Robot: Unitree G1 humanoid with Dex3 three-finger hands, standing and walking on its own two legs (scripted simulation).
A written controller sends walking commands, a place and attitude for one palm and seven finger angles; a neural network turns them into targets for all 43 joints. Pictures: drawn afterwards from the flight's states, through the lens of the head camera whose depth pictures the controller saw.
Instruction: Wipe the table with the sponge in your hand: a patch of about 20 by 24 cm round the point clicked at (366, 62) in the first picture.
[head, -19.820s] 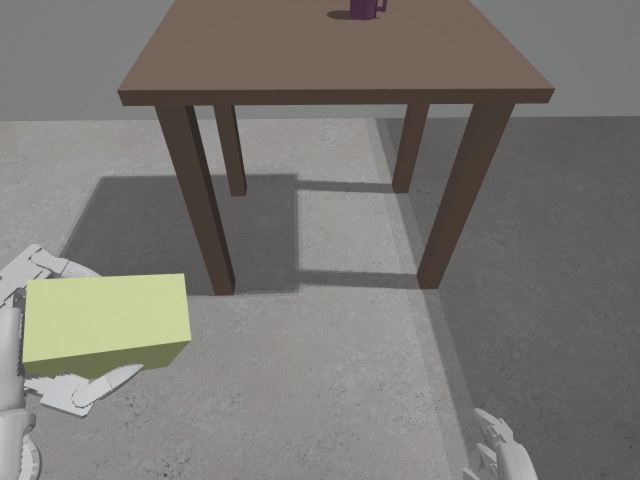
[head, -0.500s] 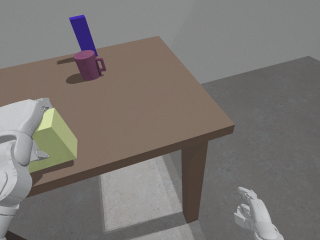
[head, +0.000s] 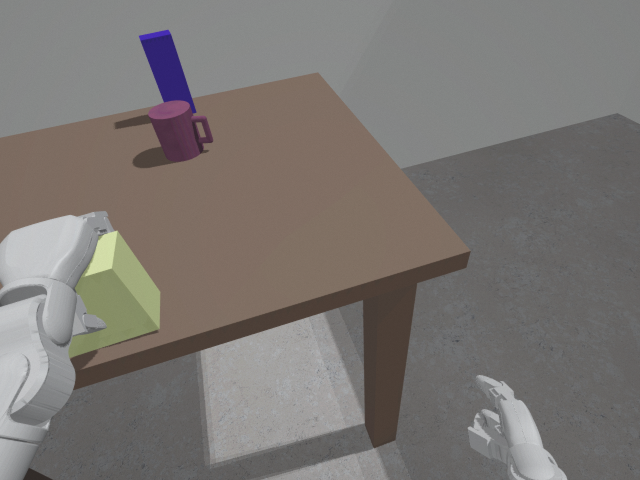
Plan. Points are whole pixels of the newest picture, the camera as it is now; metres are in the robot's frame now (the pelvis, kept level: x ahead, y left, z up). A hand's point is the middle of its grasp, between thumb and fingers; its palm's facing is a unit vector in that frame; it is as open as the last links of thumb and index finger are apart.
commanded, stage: lower the sponge onto the table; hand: left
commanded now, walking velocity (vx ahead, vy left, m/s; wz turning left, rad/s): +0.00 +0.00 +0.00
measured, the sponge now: (100, 305) +0.25 +0.33 +0.11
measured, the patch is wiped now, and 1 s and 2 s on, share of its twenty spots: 0.00 0.30 0.40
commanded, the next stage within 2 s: wipe forward along the first lane in 0.10 s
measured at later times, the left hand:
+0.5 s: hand (76, 268) +0.26 +0.35 +0.16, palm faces +0.02 +0.00 -1.00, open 10.6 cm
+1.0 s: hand (77, 244) +0.30 +0.38 +0.16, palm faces -0.06 +0.03 -1.00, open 10.5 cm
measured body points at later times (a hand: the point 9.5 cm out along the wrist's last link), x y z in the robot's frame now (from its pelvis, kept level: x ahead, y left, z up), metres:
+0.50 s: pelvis +0.00 -0.01 +0.00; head -0.01 -0.05 +0.45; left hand +0.26 +0.34 +0.21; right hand +0.24 -0.22 -0.10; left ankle +0.01 +0.11 -0.74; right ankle +0.01 -0.08 -0.74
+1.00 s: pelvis +0.00 -0.01 -0.01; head +0.01 -0.05 +0.44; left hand +0.30 +0.37 +0.21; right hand +0.18 -0.26 -0.13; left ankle +0.01 +0.11 -0.74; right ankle +0.01 -0.08 -0.74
